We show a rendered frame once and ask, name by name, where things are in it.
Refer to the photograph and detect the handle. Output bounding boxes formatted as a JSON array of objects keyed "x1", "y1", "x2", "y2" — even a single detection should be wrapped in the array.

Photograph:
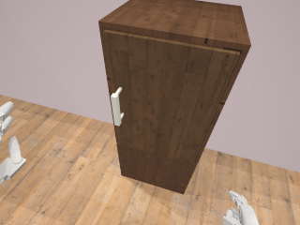
[{"x1": 111, "y1": 87, "x2": 124, "y2": 126}]

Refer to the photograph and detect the right robot hand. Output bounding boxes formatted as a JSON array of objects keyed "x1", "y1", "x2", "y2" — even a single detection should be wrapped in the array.
[{"x1": 223, "y1": 190, "x2": 260, "y2": 225}]

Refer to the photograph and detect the left robot hand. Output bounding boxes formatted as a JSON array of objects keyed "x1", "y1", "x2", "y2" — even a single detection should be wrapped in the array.
[{"x1": 0, "y1": 101, "x2": 26, "y2": 185}]

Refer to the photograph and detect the cupboard door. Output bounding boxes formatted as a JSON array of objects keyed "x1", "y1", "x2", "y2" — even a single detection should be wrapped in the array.
[{"x1": 103, "y1": 29, "x2": 240, "y2": 165}]

